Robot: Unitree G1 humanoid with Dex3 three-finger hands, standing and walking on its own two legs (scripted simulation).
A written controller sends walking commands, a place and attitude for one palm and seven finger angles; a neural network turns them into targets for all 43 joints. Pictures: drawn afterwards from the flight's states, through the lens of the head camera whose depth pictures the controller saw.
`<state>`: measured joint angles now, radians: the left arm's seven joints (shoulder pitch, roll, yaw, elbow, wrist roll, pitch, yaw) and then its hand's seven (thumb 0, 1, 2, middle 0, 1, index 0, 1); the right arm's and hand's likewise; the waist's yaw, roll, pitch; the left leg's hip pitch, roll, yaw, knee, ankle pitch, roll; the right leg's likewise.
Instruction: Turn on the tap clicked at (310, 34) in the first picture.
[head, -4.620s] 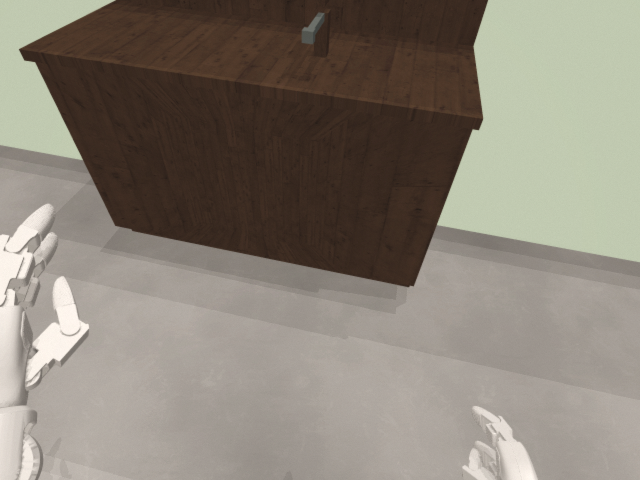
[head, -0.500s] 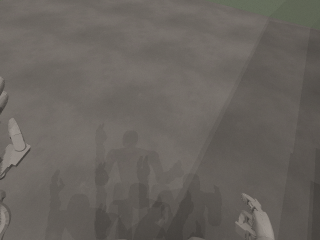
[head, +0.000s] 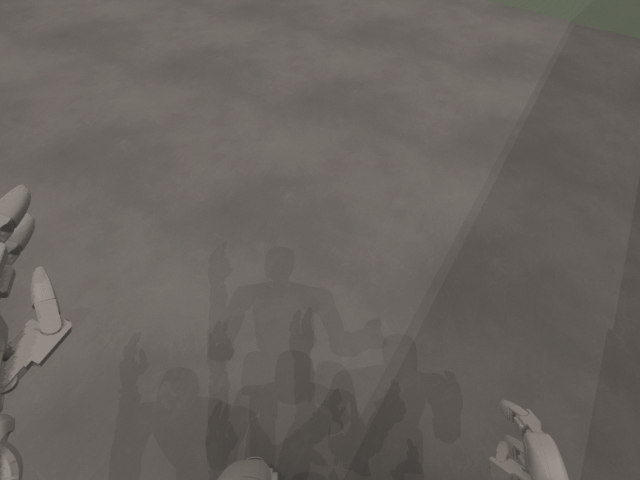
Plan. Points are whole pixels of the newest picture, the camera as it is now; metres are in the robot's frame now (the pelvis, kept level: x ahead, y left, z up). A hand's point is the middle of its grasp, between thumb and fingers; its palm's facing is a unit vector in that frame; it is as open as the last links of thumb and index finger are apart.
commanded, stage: turn to face it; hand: left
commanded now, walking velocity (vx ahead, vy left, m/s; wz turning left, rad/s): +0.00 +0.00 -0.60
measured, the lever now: out of the picture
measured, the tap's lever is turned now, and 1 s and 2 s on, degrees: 0 0 0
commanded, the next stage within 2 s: none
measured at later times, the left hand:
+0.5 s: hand (217, 260) +0.29 +0.13 +0.16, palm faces +0.11 -0.84 -0.52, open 7.4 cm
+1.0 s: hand (253, 286) +0.25 +0.09 +0.18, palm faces -0.07 -0.92 -0.38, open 7.4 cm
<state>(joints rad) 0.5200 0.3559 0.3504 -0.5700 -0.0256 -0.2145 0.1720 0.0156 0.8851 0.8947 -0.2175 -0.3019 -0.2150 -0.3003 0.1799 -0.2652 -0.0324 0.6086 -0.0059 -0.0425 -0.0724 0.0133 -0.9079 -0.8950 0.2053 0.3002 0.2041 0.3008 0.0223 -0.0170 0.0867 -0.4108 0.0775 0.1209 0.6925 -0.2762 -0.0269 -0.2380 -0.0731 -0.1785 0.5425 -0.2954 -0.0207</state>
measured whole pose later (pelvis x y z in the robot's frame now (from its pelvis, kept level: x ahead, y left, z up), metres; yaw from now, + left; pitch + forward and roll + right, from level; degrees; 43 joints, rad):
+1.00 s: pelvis -0.06 +0.00 +0.00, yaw -35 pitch -2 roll -1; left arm 0.42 0.34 0.36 -0.49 -0.02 -0.18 0.15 0.01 0.89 0.90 -0.21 -0.30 -0.21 -0.30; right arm 0.21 -0.17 0.00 0.52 0.01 0.00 -0.01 0.01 -0.91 -0.90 0.20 0.30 0.20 0.30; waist 0.05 0.01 0.05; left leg -0.23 0.14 0.15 0.56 -0.29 -0.04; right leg -0.49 0.01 -0.05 1.01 -0.42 0.05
